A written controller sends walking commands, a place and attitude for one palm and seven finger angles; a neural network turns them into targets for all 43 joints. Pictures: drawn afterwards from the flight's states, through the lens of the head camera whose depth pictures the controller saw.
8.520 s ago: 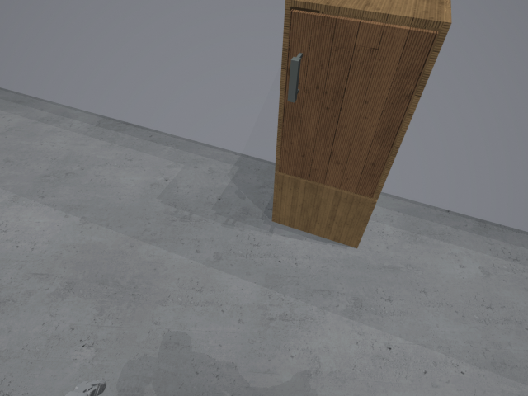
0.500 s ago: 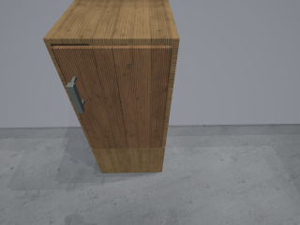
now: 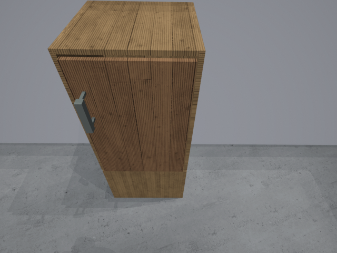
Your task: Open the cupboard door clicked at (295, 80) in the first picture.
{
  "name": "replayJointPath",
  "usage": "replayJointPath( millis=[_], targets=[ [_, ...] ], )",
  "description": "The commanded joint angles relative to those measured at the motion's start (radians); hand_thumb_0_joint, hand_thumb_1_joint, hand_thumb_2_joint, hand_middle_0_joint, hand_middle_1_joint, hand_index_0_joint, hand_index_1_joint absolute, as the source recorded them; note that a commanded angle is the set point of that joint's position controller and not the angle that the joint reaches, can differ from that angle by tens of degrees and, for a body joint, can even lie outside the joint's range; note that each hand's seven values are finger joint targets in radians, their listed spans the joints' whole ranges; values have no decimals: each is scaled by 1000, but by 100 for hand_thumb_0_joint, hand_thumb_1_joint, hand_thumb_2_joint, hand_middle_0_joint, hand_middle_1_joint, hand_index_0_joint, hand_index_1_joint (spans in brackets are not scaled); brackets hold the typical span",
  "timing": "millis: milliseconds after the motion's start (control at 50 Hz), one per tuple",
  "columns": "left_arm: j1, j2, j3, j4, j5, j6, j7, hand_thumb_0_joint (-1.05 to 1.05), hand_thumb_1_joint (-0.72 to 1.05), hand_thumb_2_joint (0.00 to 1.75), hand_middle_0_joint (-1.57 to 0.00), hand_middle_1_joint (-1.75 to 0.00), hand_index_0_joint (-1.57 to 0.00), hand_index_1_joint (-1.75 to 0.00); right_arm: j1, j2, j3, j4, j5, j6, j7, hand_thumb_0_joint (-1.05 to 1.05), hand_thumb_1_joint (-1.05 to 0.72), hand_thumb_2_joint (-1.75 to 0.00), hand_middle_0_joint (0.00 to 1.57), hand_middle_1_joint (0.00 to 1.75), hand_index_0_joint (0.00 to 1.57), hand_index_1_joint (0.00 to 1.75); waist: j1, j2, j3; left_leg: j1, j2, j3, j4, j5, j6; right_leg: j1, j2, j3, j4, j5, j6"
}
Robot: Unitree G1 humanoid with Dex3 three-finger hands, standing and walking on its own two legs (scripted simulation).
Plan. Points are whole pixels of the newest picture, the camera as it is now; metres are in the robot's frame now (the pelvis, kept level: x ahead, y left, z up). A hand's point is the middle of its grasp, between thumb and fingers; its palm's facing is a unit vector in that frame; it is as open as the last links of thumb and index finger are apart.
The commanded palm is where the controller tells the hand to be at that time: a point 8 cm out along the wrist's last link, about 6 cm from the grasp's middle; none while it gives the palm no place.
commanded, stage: look again from close up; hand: left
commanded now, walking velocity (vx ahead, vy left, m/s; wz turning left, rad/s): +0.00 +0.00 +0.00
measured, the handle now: (86, 112) +0.51 +0.30 +0.02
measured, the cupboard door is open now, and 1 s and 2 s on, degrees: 0 0 0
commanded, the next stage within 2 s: shuffle to correct the standing spot in 0.12 s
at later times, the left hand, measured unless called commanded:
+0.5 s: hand out of the picture +0.03 +0.20 -0.18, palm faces +0.08 -0.97 -0.24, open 7.4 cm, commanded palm none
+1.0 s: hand out of the picture -0.02 +0.23 -0.17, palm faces +0.03 -0.98 -0.19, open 7.4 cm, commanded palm none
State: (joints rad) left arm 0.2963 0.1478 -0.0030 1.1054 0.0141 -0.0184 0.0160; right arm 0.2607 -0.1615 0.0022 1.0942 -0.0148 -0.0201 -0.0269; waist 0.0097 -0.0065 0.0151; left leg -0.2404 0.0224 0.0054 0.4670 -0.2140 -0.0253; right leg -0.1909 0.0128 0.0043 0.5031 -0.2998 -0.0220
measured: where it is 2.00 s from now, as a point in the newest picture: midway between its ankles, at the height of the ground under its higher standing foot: outside the picture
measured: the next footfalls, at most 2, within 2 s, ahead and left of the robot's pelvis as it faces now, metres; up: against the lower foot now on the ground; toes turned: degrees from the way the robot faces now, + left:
right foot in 1.04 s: -0.03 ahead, -0.03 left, +0.00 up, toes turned -2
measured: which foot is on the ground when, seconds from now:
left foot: down 0.00-1.00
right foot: down 0.00-0.64, up 0.66-1.00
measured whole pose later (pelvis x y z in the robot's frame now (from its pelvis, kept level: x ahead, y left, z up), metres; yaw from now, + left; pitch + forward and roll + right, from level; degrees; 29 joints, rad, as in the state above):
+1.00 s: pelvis -0.03 +0.05 +0.00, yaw +1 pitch +2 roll +2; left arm 0.29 0.17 0.03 1.05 0.02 0.03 0.00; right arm 0.25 -0.15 -0.03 1.02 -0.04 0.00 -0.02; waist -0.02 -0.02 -0.01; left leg -0.30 -0.01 0.10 0.38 -0.12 0.04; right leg -0.23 -0.02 -0.05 0.63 -0.45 -0.03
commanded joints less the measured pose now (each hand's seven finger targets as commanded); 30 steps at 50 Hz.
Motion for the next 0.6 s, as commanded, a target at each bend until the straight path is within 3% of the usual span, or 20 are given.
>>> replayJointPath(
  millis=[0,200,320,360,400,440,460,480,520,560,580],
  targets=[
    [57,113,21,-30,0,-16,13,0,90,90,-20,-30,-20,-30,39,-87,-13,-21,3,-15,-2,0,-90,-90,20,30,20,30,-5,-2,21,36,63,-50,-59,116,49,-42,-101,89,-115,158,-19],
    [41,115,25,-25,-1,-14,16,0,90,90,-20,-30,-20,-30,39,-84,-11,1,2,-14,-6,0,-90,-90,20,30,20,30,-3,7,17,55,67,-47,-63,168,47,-13,-101,78,-106,218,-19],
    [35,161,52,-59,-1,0,31,0,90,90,-20,-30,-20,-30,29,-98,-29,-36,3,6,-9,0,-90,-90,20,30,20,30,11,-6,-23,28,57,-12,17,291,30,35,-164,115,-20,478,-43],
    [35,183,66,-72,3,7,34,0,90,90,-20,-30,-20,-30,19,-99,-37,-56,1,18,-8,0,-90,-90,20,30,20,30,14,-44,-24,-11,39,13,62,238,19,50,-203,151,-15,523,-65],
    [41,214,80,-87,5,15,36,0,90,90,-20,-30,-20,-30,-3,-103,-48,-87,-1,31,-5,0,-90,-90,20,30,20,30,25,-100,-11,-80,8,39,156,139,8,59,-276,203,-27,579,-98],
    [51,229,93,-95,11,19,40,0,90,90,-20,-30,-20,-30,-49,-99,-57,-118,-2,44,-2,0,-90,-90,20,30,20,30,46,-199,29,-203,-20,40,302,-220,-5,84,-378,280,-61,699,-181],
    [57,231,99,-101,15,23,44,0,90,90,-20,-30,-20,-30,-68,-100,-62,-131,-2,48,-3,0,-90,-90,20,30,20,30,56,-191,35,-235,-13,18,376,-295,-5,79,-417,305,-73,723,-218],
    [40,231,102,-115,19,25,47,0,90,90,-20,-30,-20,-30,-82,-97,-65,-144,-1,49,0,0,-90,-90,20,30,20,30,54,-187,51,-248,1,-11,424,-327,-4,48,-424,291,-77,711,-228],
    [-32,235,102,-143,23,25,40,0,90,90,-20,-30,-20,-30,-62,-89,-67,-151,4,49,11,0,-90,-90,20,30,20,30,14,-188,49,-181,2,-12,327,-288,-5,-8,-373,207,-37,706,-183],
    [-91,244,106,-170,20,29,35,0,90,90,-20,-30,-20,-30,15,-85,-69,-129,7,44,18,0,-90,-90,20,30,20,30,-27,-195,12,-9,-29,54,122,-89,-12,-87,-308,142,34,577,-110],
    [-99,244,107,-177,13,33,32,0,90,90,-20,-30,-20,-30,56,-96,-71,-115,3,40,19,0,-90,-90,20,30,20,30,-44,-144,-17,111,-32,76,33,45,-10,-155,-267,116,82,449,-81]
  ],
)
